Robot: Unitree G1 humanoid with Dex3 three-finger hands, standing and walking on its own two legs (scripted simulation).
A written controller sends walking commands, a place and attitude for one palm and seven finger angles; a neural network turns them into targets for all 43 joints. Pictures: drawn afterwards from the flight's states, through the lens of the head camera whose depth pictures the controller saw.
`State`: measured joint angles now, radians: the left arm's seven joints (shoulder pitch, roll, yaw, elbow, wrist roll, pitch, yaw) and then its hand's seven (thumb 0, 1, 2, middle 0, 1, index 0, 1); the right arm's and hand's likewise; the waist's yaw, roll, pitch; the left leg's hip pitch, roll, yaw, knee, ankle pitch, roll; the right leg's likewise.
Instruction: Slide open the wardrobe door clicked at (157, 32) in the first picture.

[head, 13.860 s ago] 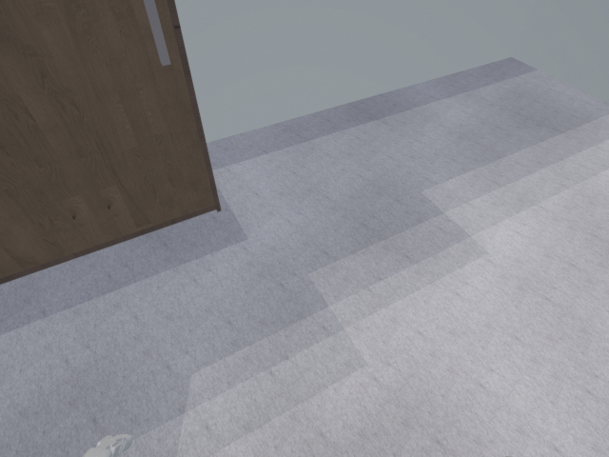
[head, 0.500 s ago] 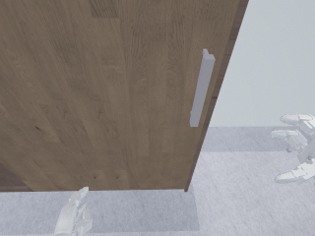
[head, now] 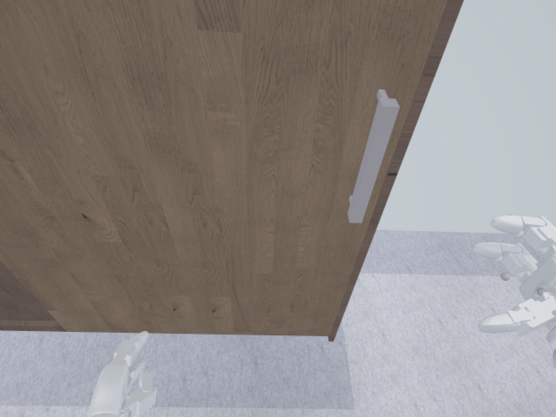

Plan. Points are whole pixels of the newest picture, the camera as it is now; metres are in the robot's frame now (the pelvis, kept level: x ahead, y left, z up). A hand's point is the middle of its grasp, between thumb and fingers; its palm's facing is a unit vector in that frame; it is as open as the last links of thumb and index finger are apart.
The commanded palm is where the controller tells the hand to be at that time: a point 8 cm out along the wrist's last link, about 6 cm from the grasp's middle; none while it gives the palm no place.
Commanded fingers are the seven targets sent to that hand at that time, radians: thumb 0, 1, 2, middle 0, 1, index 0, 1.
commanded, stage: move the hooked fingers beside the handle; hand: right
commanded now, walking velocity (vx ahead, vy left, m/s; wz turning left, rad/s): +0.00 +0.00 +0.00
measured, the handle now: (367, 162) +0.53 -0.14 +0.10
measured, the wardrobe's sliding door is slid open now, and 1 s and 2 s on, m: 0.00 0.00 0.00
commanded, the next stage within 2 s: none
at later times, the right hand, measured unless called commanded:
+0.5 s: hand (466, 235) +0.34 -0.25 +0.12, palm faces +0.04 +1.00 +0.00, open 14.0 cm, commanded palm +0.31 -0.30 +0.13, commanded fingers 0.00 0.50 -0.30 0.30 1.20 0.30 1.20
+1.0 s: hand (441, 212) +0.39 -0.23 +0.12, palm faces +0.04 +1.00 +0.01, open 14.0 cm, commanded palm +0.36 -0.28 +0.12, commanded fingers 0.00 0.50 -0.30 0.30 1.20 0.30 1.20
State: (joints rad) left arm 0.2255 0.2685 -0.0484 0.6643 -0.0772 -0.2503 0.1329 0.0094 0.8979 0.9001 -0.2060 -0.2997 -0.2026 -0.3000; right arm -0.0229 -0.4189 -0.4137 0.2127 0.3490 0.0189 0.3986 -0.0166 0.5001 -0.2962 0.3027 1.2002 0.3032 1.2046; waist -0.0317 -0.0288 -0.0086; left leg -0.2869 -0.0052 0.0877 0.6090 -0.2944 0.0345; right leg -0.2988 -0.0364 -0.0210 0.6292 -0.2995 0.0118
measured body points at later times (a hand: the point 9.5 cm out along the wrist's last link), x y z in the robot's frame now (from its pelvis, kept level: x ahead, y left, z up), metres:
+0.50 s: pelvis +0.01 -0.02 +0.00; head +0.02 -0.02 +0.45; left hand +0.17 +0.23 -0.08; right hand +0.33 -0.30 +0.13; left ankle +0.02 +0.09 -0.73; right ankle +0.02 -0.13 -0.73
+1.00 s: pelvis +0.02 -0.01 +0.00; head +0.03 -0.01 +0.45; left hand +0.16 +0.24 -0.09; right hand +0.38 -0.28 +0.13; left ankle +0.02 +0.09 -0.73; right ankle +0.02 -0.13 -0.73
